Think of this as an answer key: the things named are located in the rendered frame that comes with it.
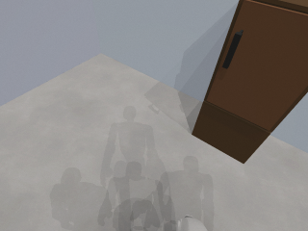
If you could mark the cupboard door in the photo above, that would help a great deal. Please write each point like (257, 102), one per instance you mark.
(269, 69)

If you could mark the handle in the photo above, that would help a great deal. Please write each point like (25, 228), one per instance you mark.
(232, 49)

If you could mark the right robot thigh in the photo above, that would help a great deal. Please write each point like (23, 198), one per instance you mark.
(190, 224)

